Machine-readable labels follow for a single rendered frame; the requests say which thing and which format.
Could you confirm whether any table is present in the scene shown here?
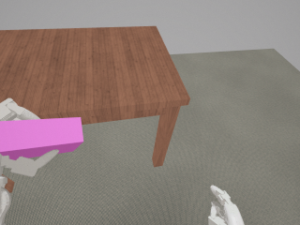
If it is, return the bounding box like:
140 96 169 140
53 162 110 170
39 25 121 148
0 26 190 193

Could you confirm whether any left robot hand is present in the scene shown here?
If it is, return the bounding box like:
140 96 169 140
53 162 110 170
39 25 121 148
0 97 59 177

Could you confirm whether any robot left forearm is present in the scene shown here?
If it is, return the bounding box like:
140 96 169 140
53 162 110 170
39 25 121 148
0 175 11 225

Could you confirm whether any sponge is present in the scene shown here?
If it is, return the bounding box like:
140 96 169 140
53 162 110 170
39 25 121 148
0 117 83 160

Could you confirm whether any right robot hand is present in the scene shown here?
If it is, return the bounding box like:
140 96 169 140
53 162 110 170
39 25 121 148
208 185 245 225

